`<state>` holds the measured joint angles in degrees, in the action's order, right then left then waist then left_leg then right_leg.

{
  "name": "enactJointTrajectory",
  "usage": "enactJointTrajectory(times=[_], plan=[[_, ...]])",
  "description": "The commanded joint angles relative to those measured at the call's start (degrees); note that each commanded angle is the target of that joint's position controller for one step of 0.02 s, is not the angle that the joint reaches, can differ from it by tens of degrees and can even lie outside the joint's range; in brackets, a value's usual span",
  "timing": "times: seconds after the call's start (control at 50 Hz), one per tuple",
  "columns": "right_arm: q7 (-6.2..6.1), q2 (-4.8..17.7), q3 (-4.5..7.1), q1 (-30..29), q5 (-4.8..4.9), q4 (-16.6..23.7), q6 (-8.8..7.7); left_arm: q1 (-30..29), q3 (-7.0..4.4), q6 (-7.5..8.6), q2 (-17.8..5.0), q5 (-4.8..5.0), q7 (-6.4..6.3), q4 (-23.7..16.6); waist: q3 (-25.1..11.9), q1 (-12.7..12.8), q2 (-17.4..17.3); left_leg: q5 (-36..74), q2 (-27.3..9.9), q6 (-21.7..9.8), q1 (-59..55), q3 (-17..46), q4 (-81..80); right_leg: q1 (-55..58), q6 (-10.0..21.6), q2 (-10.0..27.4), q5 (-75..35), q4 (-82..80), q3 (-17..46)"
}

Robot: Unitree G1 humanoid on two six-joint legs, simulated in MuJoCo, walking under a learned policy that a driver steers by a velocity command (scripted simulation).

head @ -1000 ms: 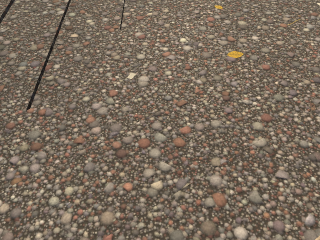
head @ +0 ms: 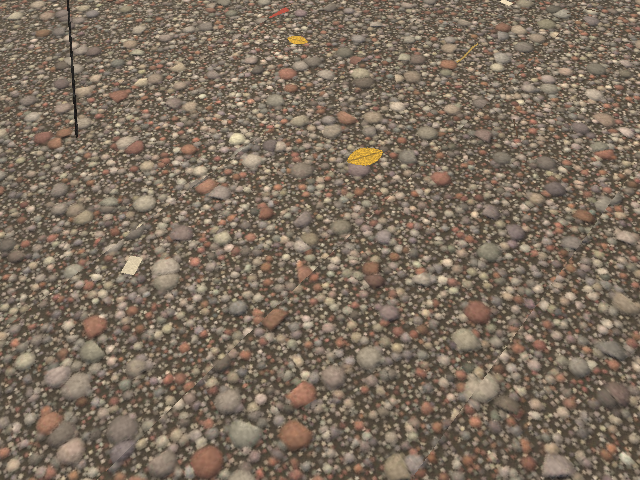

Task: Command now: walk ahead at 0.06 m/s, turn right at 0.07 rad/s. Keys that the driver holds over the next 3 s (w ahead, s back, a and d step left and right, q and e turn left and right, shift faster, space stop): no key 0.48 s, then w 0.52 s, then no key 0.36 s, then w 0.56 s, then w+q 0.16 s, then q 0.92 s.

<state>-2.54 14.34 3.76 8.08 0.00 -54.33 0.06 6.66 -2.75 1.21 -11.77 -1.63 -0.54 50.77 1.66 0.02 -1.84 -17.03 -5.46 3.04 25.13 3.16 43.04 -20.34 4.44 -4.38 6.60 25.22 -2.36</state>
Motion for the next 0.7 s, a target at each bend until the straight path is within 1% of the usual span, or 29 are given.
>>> enactJointTrajectory(times=[0.02,0.04,0.06,0.08,0.1,0.12,0.14,0.18,0.2,0.24,0.28,0.36,0.48,0.5,0.52,0.54,0.56,0.58,0.6,0.62,0.64,0.66,0.68,0.7], plan=[[0.15,3.5,0.81,5.8,-0.39,-0.2,-0.13,-3.7,-0.94,0.47,-6.0,0.48,-0.58,-2.8,-7.3,-2.8,7.2,4.5,1.7,-0.6,-13.8,-2.7,-6.6,-2.6,7.2,12.9,7.2,-8.3,9.7],[0.37,3.1,0.67,6.2,-0.71,-0.6,-0.39,-3.5,-0.6,0.39,-5.2,0.88,-0.62,-2.4,-6.3,-3.4,6.8,6.7,2.3,-1.4,-16.0,-3.4,-12.1,-3.3,5.6,11.8,9.3,-6.3,9.4],[0.58,3.8,0.61,6.5,-1.46,-0.7,-0.63,-1.0,-0.18,0.46,-3.9,1.1,-0.57,-1.3,-5.3,-3.2,5.0,10.5,0.9,-2.5,-17.4,-1.6,-17.0,-3.4,2.8,10.0,10.4,-3.6,8.8],[0.48,8.6,1.55,4.8,-1.19,-0.7,-0.79,3.0,-0.47,0.57,-4.1,1.13,-0.44,-1.2,-4.0,1.0,-3.2,12.3,-2.3,-4.2,-15.5,1.6,-18.2,-3.0,0.1,5.3,13.1,-0.1,5.6],[0.69,8.2,1.67,2.4,-0.8,-1.2,-1.03,2.9,-0.63,0.45,-4.3,1.44,-0.42,-1.2,-2.7,2.4,-9.1,-1.3,-2.3,-5.6,-7.2,3.6,-21.7,2.5,-1.4,3.2,10.9,1.8,2.0],[0.87,5.3,0.99,0.8,-1.01,-0.8,-1.51,0.8,-1.07,0.21,-6.0,1.59,-0.55,-1.1,-1.2,1.7,-7.6,-6.7,-1.6,-4.9,-3.2,3.7,-24.0,6.1,-1.6,3.9,8.5,2.8,2.1],[0.9,4.7,0.76,0.1,-1.15,-0.8,-1.92,0.2,-1.22,-0.19,-6.0,1.6,-0.83,-0.9,-1.0,1.6,-6.2,-6.9,-0.9,-3.9,-2.1,2.9,-24.4,7.8,-1.1,4.5,6.9,2.9,2.5],[0.85,4.4,0.72,0.6,-0.62,-1.4,-2.7,0.9,-1.28,-0.87,-5.7,1.21,-1.1,0.4,-0.7,1.1,-3.4,-2.4,0.6,-2.9,-4.4,1.0,-22.9,7.7,-0.5,5.3,4.1,2.1,3.7],[0.69,4.1,0.71,1.9,-0.44,-2.1,-2.9,0.9,-1.29,-0.83,-5.5,1.21,-1.07,0.9,-1.1,0.5,-1.9,0.2,1.2,-2.7,-6.2,0.3,-21.9,7.5,-0.3,5.6,2.3,1.9,4.0],[0.38,3.8,0.72,3.7,-0.27,-3.1,-2.82,0.6,-1.34,-0.46,-5.3,1.58,-0.96,1.7,-2.1,-0.4,-0.1,4.8,1.9,-2.8,-9.2,-0.5,-20.4,7.2,-0.2,5.8,-1.1,2.0,4.0],[0.22,3.3,0.61,4.5,-0.25,-3.7,-2.53,0.4,-1.35,-0.23,-5.2,1.73,-0.9,2.5,-2.9,-0.8,0.7,7.9,2.4,-3.1,-11.1,-1.1,-19.5,7.6,-0.3,5.8,-3.5,2.3,3.9],[0.19,2.9,0.58,4.5,-0.16,-4.4,-2.04,0.7,-1.34,-0.36,-5.3,1.86,-1.1,4.3,-3.3,-0.8,2.0,10.6,3.0,-3.1,-12.5,-1.8,-18.9,8.6,-0.4,5.9,-6.3,2.6,4.0],[0.22,2.3,0.54,4.6,-0.06,-5.7,-1.59,1.1,-1.18,-0.6,-5.6,1.95,-1.39,6.8,-2.9,-0.6,2.2,11.8,3.5,-2.8,-13.2,-2.5,-19.0,9.9,-0.4,6.2,-8.5,2.7,4.1],[0.25,1.7,0.48,5.9,-0.02,-6.5,-1.46,2.3,-1.08,-0.68,-5.2,2.01,-1.36,7.9,-3.9,-0.7,2.2,6.3,4.1,-3.0,-13.8,-3.2,-19.4,10.4,-0.3,5.6,-2.3,2.4,3.5],[0.22,2.0,0.65,6.1,0.34,-6.8,-1.29,3.0,-1.41,-0.85,-6.0,2.43,-1.36,8.4,-2.8,-0.4,2.2,-1.3,5.1,-3.6,-12.4,-4.1,-18.6,9.7,0.2,5.0,7.4,2.3,3.2],[0.15,2.3,0.8,5.8,0.7,-6.7,-1.27,3.5,-1.83,-0.93,-7.2,2.82,-1.36,8.6,-1.0,0.1,2.4,-8.7,5.6,-4.5,-10.3,-4.5,-17.4,7.9,1.0,5.1,19.4,1.5,4.0],[0.06,2.0,0.73,5.3,0.93,-6.2,-1.54,3.9,-2.03,-0.75,-7.9,3.03,-1.39,8.7,1.4,0.5,3.3,-13.4,5.6,-5.1,-8.1,-4.7,-16.1,5.5,2.1,6.2,28.4,-0.6,6.1],[0.03,1.3,0.56,5.0,1.16,-5.7,-2.15,4.5,-2.13,-0.24,-8.3,3.2,-1.38,8.7,3.5,0.7,4.9,-14.7,5.7,-5.3,-6.2,-5.3,-14.3,4.1,3.4,8.2,33.4,-3.2,9.4],[0.15,0.4,0.37,4.8,1.32,-5.2,-2.99,5.5,-2.28,0.48,-8.9,3.32,-1.28,8.8,4.8,1.0,7.1,-13.1,6.0,-5.4,-3.9,-6.2,-11.2,4.6,5.0,11.1,35.8,-5.9,13.9],[0.47,-0.5,0.2,4.5,1.4,-4.9,-3.83,6.8,-2.53,1.21,-9.7,3.29,-1.11,9.1,4.9,1.2,9.8,-9.8,6.5,-5.4,-2.3,-7.2,-7.1,5.9,7.2,14.7,36.9,-8.7,19.7],[0.94,-0.3,0.26,4.2,1.47,-4.6,-4.47,7.1,-2.74,1.86,-10.4,3.15,-0.92,9.0,4.9,1.2,11.2,-7.7,6.2,-6.0,-1.8,-6.8,-4.3,6.1,9.4,17.8,36.5,-10.5,24.8],[1.38,-0.2,0.32,4.2,1.42,-4.4,-4.94,6.6,-2.7,2.45,-10.3,3.01,-0.77,8.7,4.8,0.8,10.5,-7.4,5.3,-7.0,-3.2,-5.5,-3.8,4.5,10.2,19.0,34.7,-10.5,27.0],[1.77,-0.5,0.3,5.7,1.44,-4.8,-5.34,5.1,-2.58,2.85,-10.0,3.11,-0.62,8.2,4.3,-0.5,9.7,-7.3,5.0,-8.1,-5.7,-5.2,-5.9,2.9,9.8,18.8,32.4,-9.3,25.9],[2.06,-1.0,0.23,8.7,1.42,-5.8,-5.69,2.4,-2.43,3.01,-9.6,3.43,-0.43,7.3,3.8,-2.5,8.9,-6.0,5.0,-9.1,-10.8,-5.3,-10.7,0.0,8.5,17.2,29.3,-7.2,22.6]])
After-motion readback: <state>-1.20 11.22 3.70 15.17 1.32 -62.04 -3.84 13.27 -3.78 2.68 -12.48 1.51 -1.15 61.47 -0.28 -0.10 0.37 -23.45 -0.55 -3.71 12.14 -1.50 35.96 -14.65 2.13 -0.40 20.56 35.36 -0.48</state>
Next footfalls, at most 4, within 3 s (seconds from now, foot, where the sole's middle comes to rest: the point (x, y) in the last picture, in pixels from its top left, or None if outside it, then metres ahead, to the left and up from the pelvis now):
0.04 left None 0.07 0.16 -0.77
1.12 right None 0.44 -0.10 -0.77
1.48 left None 0.47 0.12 -0.80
1.98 right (408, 402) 0.65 -0.16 -0.80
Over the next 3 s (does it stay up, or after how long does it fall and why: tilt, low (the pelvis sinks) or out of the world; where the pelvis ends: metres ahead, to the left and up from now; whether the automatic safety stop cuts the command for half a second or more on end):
stays up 0.82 -0.10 -0.03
